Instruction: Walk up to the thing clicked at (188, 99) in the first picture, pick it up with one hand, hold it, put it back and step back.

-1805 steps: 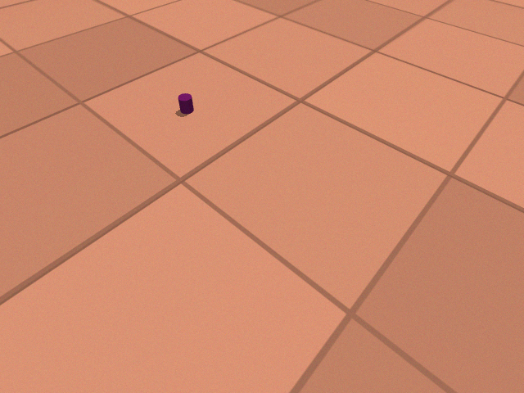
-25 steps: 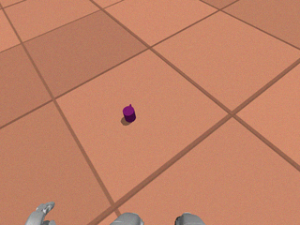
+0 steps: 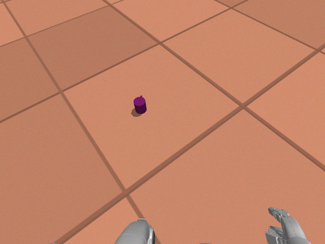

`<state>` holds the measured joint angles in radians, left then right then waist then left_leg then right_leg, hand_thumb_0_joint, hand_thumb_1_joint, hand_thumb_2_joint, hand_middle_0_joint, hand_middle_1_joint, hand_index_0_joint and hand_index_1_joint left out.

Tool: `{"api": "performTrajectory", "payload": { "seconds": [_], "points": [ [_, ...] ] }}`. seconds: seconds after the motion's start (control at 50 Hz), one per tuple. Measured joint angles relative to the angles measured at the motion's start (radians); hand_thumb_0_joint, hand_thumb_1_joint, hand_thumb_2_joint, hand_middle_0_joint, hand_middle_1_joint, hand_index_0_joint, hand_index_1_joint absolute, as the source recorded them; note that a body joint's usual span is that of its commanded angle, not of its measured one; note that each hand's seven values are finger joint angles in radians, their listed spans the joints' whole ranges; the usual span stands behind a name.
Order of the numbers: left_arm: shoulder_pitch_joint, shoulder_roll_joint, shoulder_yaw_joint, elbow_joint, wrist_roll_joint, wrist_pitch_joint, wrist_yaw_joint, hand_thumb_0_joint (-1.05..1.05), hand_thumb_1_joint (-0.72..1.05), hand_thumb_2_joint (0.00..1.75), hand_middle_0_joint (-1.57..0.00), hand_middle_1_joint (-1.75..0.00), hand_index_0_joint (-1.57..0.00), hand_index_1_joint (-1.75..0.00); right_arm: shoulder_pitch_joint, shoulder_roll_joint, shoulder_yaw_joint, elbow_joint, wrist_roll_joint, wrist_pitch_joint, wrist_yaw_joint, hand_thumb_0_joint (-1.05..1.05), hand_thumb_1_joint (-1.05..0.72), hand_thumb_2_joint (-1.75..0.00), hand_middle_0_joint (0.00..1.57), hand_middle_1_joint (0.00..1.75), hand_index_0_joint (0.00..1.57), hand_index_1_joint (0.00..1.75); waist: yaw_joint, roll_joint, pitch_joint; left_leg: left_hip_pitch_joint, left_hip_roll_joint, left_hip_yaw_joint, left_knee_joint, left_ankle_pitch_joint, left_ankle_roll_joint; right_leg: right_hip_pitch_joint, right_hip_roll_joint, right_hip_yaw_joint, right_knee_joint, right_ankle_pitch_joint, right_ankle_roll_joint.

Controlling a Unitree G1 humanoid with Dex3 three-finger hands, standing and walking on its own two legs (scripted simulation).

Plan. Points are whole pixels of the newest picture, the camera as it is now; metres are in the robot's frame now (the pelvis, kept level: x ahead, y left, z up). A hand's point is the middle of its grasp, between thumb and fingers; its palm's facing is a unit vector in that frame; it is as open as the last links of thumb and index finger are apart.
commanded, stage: step back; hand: left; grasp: from above
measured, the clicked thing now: (140, 103) +1.06 +0.24 -0.70
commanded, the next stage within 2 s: stand in 1.16 s
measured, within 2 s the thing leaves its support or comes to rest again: neither
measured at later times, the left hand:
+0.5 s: hand out of the picture -0.01 +0.29 -0.14, palm faces +0.02 -0.93 -0.36, open 7.4 cm
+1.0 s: hand out of the picture +0.06 +0.28 -0.14, palm faces +0.04 -0.94 -0.35, open 7.4 cm
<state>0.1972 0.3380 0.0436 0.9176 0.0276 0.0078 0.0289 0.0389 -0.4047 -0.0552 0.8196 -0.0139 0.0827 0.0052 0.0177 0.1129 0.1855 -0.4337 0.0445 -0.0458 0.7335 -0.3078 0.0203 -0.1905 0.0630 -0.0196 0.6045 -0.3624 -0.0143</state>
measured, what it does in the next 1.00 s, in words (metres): steps on the spot: left foot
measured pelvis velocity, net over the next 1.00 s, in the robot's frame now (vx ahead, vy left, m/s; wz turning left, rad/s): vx -0.02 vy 0.02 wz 0.02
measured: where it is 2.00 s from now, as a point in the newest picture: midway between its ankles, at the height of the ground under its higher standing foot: outside the picture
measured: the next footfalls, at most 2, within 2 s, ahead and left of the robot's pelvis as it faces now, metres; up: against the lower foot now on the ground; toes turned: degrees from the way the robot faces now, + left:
left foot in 0.26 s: +0.02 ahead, +0.14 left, +0.00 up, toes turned +2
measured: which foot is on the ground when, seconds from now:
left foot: up 0.00-0.24, down 0.26-1.00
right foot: down 0.00-1.00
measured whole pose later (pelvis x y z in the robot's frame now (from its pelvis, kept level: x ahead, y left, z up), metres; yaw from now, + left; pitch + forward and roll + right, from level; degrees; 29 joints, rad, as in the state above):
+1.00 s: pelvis -0.02 +0.02 +0.02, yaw +1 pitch -2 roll +0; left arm 0.13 0.37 0.02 1.04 0.00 -0.02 0.00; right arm 0.11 -0.32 -0.02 1.03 -0.02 -0.01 0.00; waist 0.02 -0.01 0.06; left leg -0.20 0.01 0.01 0.50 -0.27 0.00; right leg -0.18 -0.01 0.00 0.50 -0.29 0.01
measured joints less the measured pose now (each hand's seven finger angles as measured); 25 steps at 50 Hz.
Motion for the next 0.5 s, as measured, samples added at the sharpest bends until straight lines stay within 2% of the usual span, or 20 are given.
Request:
{"api": "performTrajectory", "payload": {
  "seconds": [0.04,0.06,0.1,0.12,0.18,0.24,0.26,0.28,0.3,0.34,0.36,0.42,0.5],
  "points": [
    [0.030,0.008,0.000,-0.001,0.006,-0.002,-0.005,0.01,0.91,0.89,-0.21,-0.30,-0.20,-0.30,0.025,0.018,0.001,0.018,0.003,0.015,-0.001,0.01,-0.91,-0.89,0.20,0.30,0.20,0.30,0.035,-0.036,-0.034,-0.036,-0.070,-0.037,0.158,-0.141,-0.012,-0.038,-0.030,0.036,0.026,0.009,-0.008],
    [0.042,0.012,0.002,0.000,0.007,-0.002,-0.003,0.01,0.91,0.89,-0.21,-0.30,-0.20,-0.30,0.035,0.024,0.004,0.027,0.006,0.019,0.002,0.01,-0.91,-0.89,0.20,0.30,0.20,0.30,0.046,-0.054,-0.045,-0.044,-0.098,-0.056,0.239,-0.162,-0.015,-0.049,-0.045,0.054,0.023,0.020,-0.008],
    [0.050,0.016,0.007,0.008,0.009,0.002,0.000,0.01,0.90,0.89,-0.21,-0.30,-0.21,-0.30,0.062,0.022,0.005,0.039,0.012,0.012,0.006,0.01,-0.91,-0.89,0.20,0.30,0.20,0.30,0.037,-0.069,-0.062,-0.043,-0.137,-0.098,0.348,-0.157,-0.022,-0.063,-0.071,0.059,0.007,0.044,-0.004],
    [0.048,0.018,0.010,0.010,0.011,0.003,0.000,0.01,0.90,0.89,-0.21,-0.30,-0.21,-0.30,0.078,0.019,0.004,0.044,0.013,0.005,0.006,0.01,-0.90,-0.89,0.20,0.30,0.20,0.30,0.029,-0.070,-0.071,-0.033,-0.141,-0.109,0.365,-0.149,-0.028,-0.073,-0.080,0.054,0.003,0.053,-0.001],
    [0.034,0.027,0.017,-0.005,0.022,-0.001,-0.006,0.01,0.90,0.89,-0.21,-0.30,-0.21,-0.30,0.130,0.004,0.001,0.072,0.006,-0.010,0.005,0.01,-0.90,-0.89,0.20,0.30,0.20,0.30,0.016,-0.063,-0.090,0.050,-0.105,-0.092,0.245,-0.155,-0.042,-0.104,-0.096,0.030,0.011,0.064,0.007],
    [0.007,0.040,0.024,-0.030,0.029,-0.003,-0.018,0.01,0.90,0.89,-0.21,-0.30,-0.21,-0.30,0.180,-0.001,-0.005,0.113,-0.006,-0.025,0.007,0.01,-0.90,-0.89,0.20,0.30,0.20,0.30,0.006,-0.064,-0.099,0.175,-0.059,-0.031,-0.027,-0.176,-0.041,-0.132,-0.115,-0.006,0.051,0.053,0.017],
    [-0.004,0.051,0.026,-0.034,0.026,-0.001,-0.021,0.01,0.90,0.89,-0.21,-0.30,-0.20,-0.30,0.187,0.008,-0.008,0.130,-0.010,-0.034,0.006,0.01,-0.91,-0.89,0.20,0.30,0.20,0.30,0.007,-0.087,-0.092,0.212,-0.069,-0.015,-0.114,-0.090,-0.035,-0.142,-0.133,-0.003,0.080,0.043,0.024],
    [-0.010,0.065,0.030,-0.034,0.022,0.004,-0.021,0.01,0.90,0.89,-0.21,-0.30,-0.20,-0.30,0.187,0.028,-0.010,0.147,-0.016,-0.042,0.004,0.01,-0.91,-0.89,0.20,0.30,0.20,0.30,0.018,-0.132,-0.078,0.236,-0.095,0.009,-0.143,-0.041,-0.029,-0.148,-0.155,0.026,0.112,0.027,0.015],
    [-0.005,0.072,0.033,-0.029,0.015,0.009,-0.020,0.00,0.90,0.89,-0.21,-0.30,-0.20,-0.30,0.194,0.044,-0.008,0.156,-0.024,-0.051,0.003,0.01,-0.91,-0.89,0.20,0.30,0.20,0.30,0.026,-0.159,-0.079,0.248,-0.106,0.027,-0.152,-0.029,-0.024,-0.161,-0.152,0.055,0.151,-0.021,0.008],
    [0.011,0.072,0.030,0.001,0.008,0.020,-0.024,0.00,0.91,0.89,-0.21,-0.30,-0.20,-0.30,0.218,0.057,0.002,0.160,-0.025,-0.066,0.007,0.01,-0.91,-0.89,0.20,0.30,0.20,0.30,0.005,-0.160,-0.114,0.244,-0.093,0.019,-0.153,-0.032,-0.007,-0.184,-0.114,0.059,0.217,-0.100,0.004],
    [0.015,0.073,0.027,0.016,0.004,0.024,-0.031,0.00,0.91,0.89,-0.21,-0.30,-0.20,-0.30,0.226,0.062,0.005,0.163,-0.026,-0.071,0.008,0.01,-0.90,-0.89,0.20,0.30,0.20,0.30,-0.007,-0.159,-0.126,0.247,-0.085,0.010,-0.161,-0.030,-0.001,-0.187,-0.100,0.055,0.237,-0.108,0.001],
    [0.027,0.078,0.025,0.038,-0.006,0.020,-0.050,0.01,0.91,0.89,-0.21,-0.30,-0.20,-0.30,0.230,0.071,0.013,0.165,-0.030,-0.088,0.008,0.01,-0.90,-0.89,0.20,0.30,0.21,0.30,-0.011,-0.170,-0.141,0.263,-0.068,0.017,-0.199,-0.008,-0.012,-0.180,-0.093,0.054,0.216,-0.062,-0.004],
    [0.032,0.069,0.026,0.066,-0.004,0.011,-0.062,0.01,0.91,0.89,-0.21,-0.30,-0.20,-0.30,0.211,0.061,0.008,0.147,-0.031,-0.097,0.012,0.01,-0.90,-0.89,0.20,0.30,0.21,0.30,-0.018,-0.168,-0.141,0.252,-0.053,0.031,-0.181,-0.020,-0.025,-0.115,-0.097,0.040,0.065,-0.054,-0.002]
  ]
}}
